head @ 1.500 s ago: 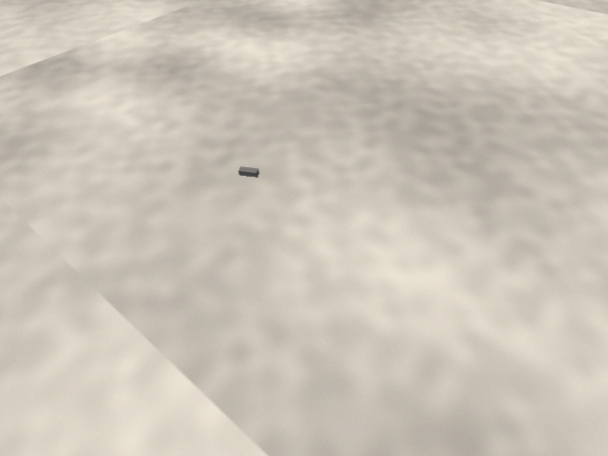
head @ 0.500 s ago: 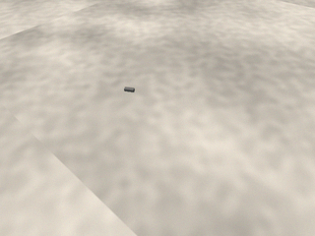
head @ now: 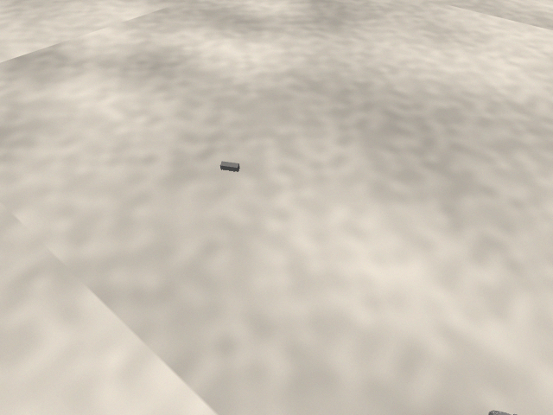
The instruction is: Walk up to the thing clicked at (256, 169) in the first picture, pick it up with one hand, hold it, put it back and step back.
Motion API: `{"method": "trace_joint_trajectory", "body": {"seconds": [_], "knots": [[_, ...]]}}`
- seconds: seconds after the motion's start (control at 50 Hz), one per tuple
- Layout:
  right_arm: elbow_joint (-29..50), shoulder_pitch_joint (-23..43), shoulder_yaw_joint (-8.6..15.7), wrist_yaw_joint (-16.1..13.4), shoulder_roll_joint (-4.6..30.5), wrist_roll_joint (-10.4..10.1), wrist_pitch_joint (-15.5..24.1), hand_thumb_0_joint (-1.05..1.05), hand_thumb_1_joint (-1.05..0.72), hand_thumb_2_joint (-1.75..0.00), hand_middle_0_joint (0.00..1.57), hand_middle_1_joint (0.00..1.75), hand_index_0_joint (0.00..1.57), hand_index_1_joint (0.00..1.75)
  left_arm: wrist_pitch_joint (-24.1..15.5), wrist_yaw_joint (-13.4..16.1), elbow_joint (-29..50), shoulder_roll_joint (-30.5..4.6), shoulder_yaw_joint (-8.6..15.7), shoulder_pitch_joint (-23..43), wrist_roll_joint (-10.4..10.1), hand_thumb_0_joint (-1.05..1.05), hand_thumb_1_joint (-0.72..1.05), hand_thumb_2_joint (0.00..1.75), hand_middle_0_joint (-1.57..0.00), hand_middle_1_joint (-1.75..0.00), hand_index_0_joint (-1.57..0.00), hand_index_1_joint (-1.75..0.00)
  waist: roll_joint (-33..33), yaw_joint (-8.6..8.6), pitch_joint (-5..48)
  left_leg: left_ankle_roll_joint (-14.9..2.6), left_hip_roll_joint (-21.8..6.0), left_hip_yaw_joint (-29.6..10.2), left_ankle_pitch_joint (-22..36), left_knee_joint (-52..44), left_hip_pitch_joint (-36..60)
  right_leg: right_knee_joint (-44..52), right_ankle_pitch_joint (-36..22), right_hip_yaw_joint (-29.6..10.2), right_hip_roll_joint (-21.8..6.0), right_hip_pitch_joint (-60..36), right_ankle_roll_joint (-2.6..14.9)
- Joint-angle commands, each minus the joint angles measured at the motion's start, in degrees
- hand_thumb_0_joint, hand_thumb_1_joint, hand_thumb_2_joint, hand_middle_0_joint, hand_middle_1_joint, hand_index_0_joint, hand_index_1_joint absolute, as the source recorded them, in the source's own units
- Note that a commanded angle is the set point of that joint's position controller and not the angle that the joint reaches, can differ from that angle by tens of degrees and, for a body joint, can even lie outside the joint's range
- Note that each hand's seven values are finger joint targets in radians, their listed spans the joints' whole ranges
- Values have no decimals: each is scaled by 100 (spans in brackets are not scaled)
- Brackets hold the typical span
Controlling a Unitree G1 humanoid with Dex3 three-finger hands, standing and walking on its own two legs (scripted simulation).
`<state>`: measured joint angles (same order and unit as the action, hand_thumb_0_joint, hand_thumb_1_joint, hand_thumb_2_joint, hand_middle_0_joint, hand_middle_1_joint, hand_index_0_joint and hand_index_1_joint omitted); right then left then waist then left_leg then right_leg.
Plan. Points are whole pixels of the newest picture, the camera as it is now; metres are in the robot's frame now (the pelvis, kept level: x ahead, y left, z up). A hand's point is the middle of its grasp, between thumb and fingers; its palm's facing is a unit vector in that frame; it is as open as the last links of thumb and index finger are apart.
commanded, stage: walk up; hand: left
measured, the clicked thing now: (229, 166) +1.41 +0.28 -0.74
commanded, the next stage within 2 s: none
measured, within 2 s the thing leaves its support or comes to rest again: neither
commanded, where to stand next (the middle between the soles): +1.03 +0.12 m, yaw -8 degrees
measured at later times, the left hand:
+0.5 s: hand (138, 291) +0.34 +0.28 -0.10, palm faces -0.05 -0.91 -0.41, open 7.4 cm
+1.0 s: hand (127, 212) +0.56 +0.38 -0.13, palm faces -0.16 -0.92 -0.36, open 7.4 cm
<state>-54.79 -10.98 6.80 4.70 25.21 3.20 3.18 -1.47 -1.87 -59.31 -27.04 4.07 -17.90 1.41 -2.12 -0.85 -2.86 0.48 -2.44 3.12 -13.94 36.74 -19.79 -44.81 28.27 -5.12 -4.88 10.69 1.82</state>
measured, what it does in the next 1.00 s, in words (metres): walks ahead: right foot, then left foot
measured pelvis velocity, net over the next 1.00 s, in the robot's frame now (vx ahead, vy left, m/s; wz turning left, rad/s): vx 0.45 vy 0.11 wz -0.10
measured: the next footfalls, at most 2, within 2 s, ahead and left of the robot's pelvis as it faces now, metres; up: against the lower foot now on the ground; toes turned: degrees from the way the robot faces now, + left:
right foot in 0.36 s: +0.31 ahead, -0.12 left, +0.00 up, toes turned -8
left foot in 0.76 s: +0.51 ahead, +0.20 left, +0.00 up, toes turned +2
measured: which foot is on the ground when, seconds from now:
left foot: down 0.00-0.40, up 0.42-0.74, down 0.76-1.00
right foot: up 0.00-0.34, down 0.36-0.78, up 0.80-1.00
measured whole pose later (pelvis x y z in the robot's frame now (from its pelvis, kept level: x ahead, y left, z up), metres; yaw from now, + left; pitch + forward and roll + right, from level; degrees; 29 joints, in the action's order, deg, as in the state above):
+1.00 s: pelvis +0.45 +0.11 +0.01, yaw -6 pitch -2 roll +0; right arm -49.3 -19.2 3.4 3.6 22.1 0.8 4.1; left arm -3.8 -1.8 -52.9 -26.2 2.1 -14.7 -1.3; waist -3.1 2.6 -5.0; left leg -2.1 -1.7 7.1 -15.8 30.4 -12.5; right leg -59.5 16.9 -1.4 -3.0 30.1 1.9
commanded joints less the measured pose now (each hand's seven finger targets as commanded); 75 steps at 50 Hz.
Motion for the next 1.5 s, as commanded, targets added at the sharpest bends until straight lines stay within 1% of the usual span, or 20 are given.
{"method": "trace_joint_trajectory", "body": {"seconds": [0.0, 0.06, 0.28, 0.34, 0.38, 0.4, 0.48, 0.54, 0.66, 0.74, 0.78, 0.8, 0.9, 1.02, 1.18, 1.2, 1.24, 1.26, 1.36, 1.48], "knots": [[439, -275, 435, -131, 2049, -187, 69, 0, -90, -90, 20, 30, 20, 30, -263, 92, 894, -1153, 96, 713, -81, 0, 90, 90, -20, -30, -20, -30, 1277, 473, -281, -1580, -2313, -4080, -4048, -3035, 1157, -2382, 38, -251, 184, 3012, 196], [587, 6, 203, -160, 1352, -230, 181, 0, -90, -90, 20, 30, 20, 30, -302, -38, 504, -1237, 177, 85, -185, 0, 90, 90, -20, -30, -20, -30, 899, 115, -357, -1047, -1352, -1982, -2202, -2650, 1094, -1508, -959, -113, 9, 2507, 93], [798, -486, 132, -134, 1315, -224, 179, 0, -90, -90, 20, 30, 20, 30, -374, -195, 1014, -769, 162, 873, -110, 0, 90, 90, -20, -30, -20, -30, 670, 218, -131, -1102, -1039, -400, 680, -1759, 986, 1117, -1994, 977, 245, 856, 47], [949, -564, 9, -143, 1032, -243, 105, 0, -90, -90, 20, 30, 20, 30, -416, -54, 690, -1044, 353, -366, -98, 0, 90, 90, -20, -30, -20, -30, -439, -467, 711, -746, -453, 264, 1398, 640, 205, 1592, -1733, 1176, 543, -1470, 232], [1118, -961, -138, -148, 767, -257, 91, 0, -90, -90, 20, 30, 20, 30, -470, 77, 797, -1793, 556, -1023, -111, 0, 90, 90, -20, -30, -20, -30, -1509, -558, 1082, -296, 457, 28, -1637, 2953, -1966, 2890, -1, -3167, -1886, -2690, 1082], [1000, -755, -7, -201, 1316, -227, 37, 0, -90, -90, 20, 30, 20, 30, -448, 86, 891, -1915, 545, -587, -179, 0, 90, 90, -20, -30, -20, -30, -989, -496, 808, -255, 5, -582, -1707, 3243, -1902, 3023, 569, -3798, -2194, -1986, 1595], [790, -704, -46, -148, 1039, -304, 34, 0, -90, -90, 20, 30, 20, 30, -502, 127, 1065, -1335, 353, -4, -240, 0, 90, 90, -20, -30, -20, -30, -454, -85, 80, -253, -394, -774, -664, 2711, -1391, 2809, -1690, -1165, -1151, -593, 1073], [768, -783, 16, -26, 940, -239, -75, 0, -90, -90, 20, 30, 20, 30, -559, 104, 1202, -1255, 286, 262, -180, 0, 90, 90, -20, -30, -20, -30, -585, 78, -219, -97, -428, -433, -270, 1990, -818, 3081, -1358, -309, -830, 507, 1020], [1002, -147, 150, 147, 931, -184, 13, 0, -90, -90, 20, 30, 20, 30, -610, 58, 1316, -1496, 344, 384, -95, 0, 90, 90, -20, -30, -20, -30, -595, 59, -72, -3, -465, -65, 436, 108, 87, 2816, -684, 108, -796, 949, 883], [522, -1599, 412, 13, 1313, -152, 60, 0, -90, -90, 20, 30, 20, 30, -505, 71, 1306, -1138, 206, 396, -34, 0, 90, 90, -20, -30, -20, -30, 784, 909, 678, -220, -68, 85, -141, -216, 2443, 253, -1048, 546, -426, 1963, 523], [728, -1581, 470, -117, 1914, -106, 156, 0, -90, -90, 20, 30, 20, 30, -456, 117, 1289, -494, -19, -172, -174, 0, 90, 90, -20, -30, -20, -30, 2308, 736, 394, -847, -1883, -3526, -2498, -2273, 2390, -2480, 109, 502, 842, 3418, 113], [865, -1214, 485, -124, 2096, -285, 141, 0, -90, -90, 20, 30, 20, 30, -417, 219, 1219, -1058, 94, -116, -153, 0, 90, 90, -20, -30, -20, -30, 1838, 648, 321, -1368, -2362, -4229, -2795, -2518, 2041, -2868, 199, 102, 465, 3335, 225], [945, -657, 146, -213, 1282, -310, 256, 0, -90, -90, 20, 30, 20, 30, -361, 78, 825, -1061, 150, -272, -303, 0, 90, 90, -20, -30, -20, -30, 1213, 135, -58, -711, -1195, -1275, 236, -2130, 937, -1808, -1238, 46, -20, 2352, 88], [1033, -1067, 123, -248, 1275, -266, 260, 0, -90, -90, 20, 30, 20, 30, -307, -35, 1232, -768, 93, 546, -171, 0, 90, 90, -20, -30, -20, -30, 955, 310, -32, -1301, -1368, -769, 1890, -2002, 1605, -251, -1360, 580, -44, 2370, -100], [1309, -892, 57, -268, 1187, -300, 85, 0, -90, -90, 20, 30, 20, 30, -359, -1, 1145, -684, 202, 103, -144, 0, 90, 90, -20, -30, -20, -30, 311, -107, 423, -853, -919, -124, 2160, -392, 940, 1637, -2147, 1108, 514, -187, 181], [1343, -1035, -45, -253, 940, -305, 88, 0, -90, -90, 20, 30, 20, 30, -405, 63, 1008, -925, 310, -428, -117, 0, 90, 90, -20, -30, -20, -30, -261, -345, 879, -705, -532, 177, 1856, 716, 623, 1896, -2019, 922, 428, -1133, 300], [1372, -1457, -181, -240, 710, -285, 55, 0, -90, -90, 20, 30, 20, 30, -463, 184, 1130, -1615, 499, -888, -111, 0, 90, 90, -20, -30, -20, -30, -1169, -436, 1172, -345, 364, -133, -1728, 2688, -1656, 2700, -626, -3072, -2007, -2442, 1136], [1198, -1396, -37, -285, 1271, -246, -36, 0, -90, -90, 20, 30, 20, 30, -431, 193, 1172, -1643, 477, -401, -203, 0, 90, 90, -20, -30, -20, -30, -563, -313, 923, -345, -19, -586, -1731, 3110, -1706, 2818, 331, -3486, -2230, -1857, 1569], [881, -1275, -83, -191, 978, -305, -111, 0, -90, -90, 20, 30, 20, 30, -529, 181, 1287, -1131, 300, 122, -197, 0, 90, 90, -20, -30, -20, -30, -404, 95, -182, -182, -205, -838, -465, 2523, -1095, 3064, -1469, -752, -960, 123, 704], [945, -800, 17, 1, 929, -191, -151, 0, -90, -90, 20, 30, 20, 30, -591, 110, 1477, -1208, 367, 197, -96, 0, 90, 90, -20, -30, -20, -30, -646, 55, -369, 126, -411, -429, 145, 1254, -1014, 3419, -361, 3, -888, 608, 1012]]}}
